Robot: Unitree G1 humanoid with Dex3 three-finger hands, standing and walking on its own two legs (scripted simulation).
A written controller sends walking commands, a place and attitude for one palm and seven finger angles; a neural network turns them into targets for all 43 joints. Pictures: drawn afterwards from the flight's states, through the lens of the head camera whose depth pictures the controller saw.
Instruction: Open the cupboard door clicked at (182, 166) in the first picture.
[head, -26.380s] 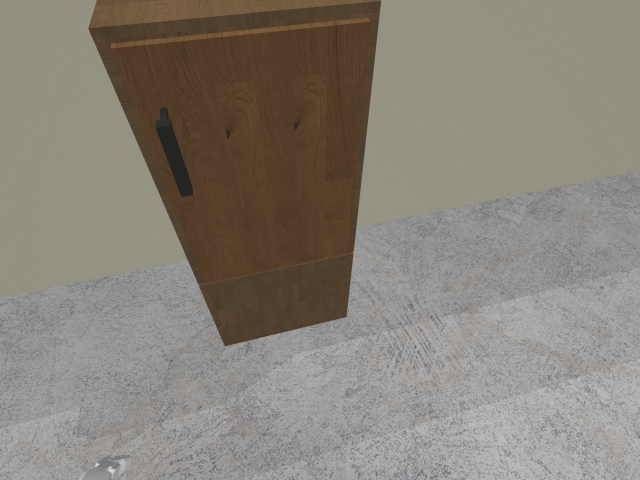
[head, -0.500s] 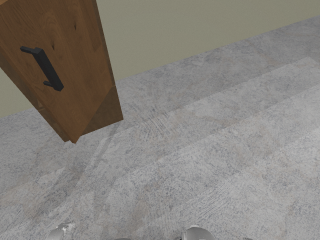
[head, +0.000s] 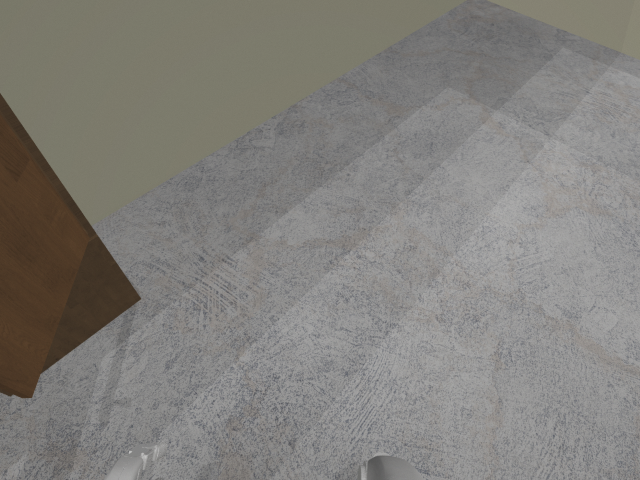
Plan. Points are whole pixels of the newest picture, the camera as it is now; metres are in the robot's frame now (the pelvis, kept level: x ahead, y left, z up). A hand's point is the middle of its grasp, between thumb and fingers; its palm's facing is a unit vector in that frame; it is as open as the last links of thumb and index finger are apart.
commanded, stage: walk to a spot facing it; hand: left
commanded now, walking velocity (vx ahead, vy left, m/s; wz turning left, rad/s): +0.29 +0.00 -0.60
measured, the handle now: out of the picture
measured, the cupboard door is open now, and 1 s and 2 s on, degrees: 45 45 45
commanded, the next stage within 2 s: turn to face it in 1.44 s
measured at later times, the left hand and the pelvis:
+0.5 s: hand (234, 409) +0.23 +0.14 -0.19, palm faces -0.25 -0.96 -0.16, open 7.4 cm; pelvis +0.17 -0.04 -0.01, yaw -18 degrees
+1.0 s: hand (352, 245) +0.54 -0.05 -0.16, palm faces -0.47 -0.86 -0.21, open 7.3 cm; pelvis +0.36 -0.16 -0.01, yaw -27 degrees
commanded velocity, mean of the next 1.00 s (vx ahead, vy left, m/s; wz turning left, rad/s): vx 0.35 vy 0.00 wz -0.36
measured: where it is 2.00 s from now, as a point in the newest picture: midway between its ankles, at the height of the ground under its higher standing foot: (420, 317)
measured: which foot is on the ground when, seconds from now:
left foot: down 0.00-0.14, up 0.16-0.48, down 0.50-0.86, up 0.88-1.00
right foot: up 0.00-0.12, down 0.14-0.48, up 0.50-0.84, down 0.86-1.00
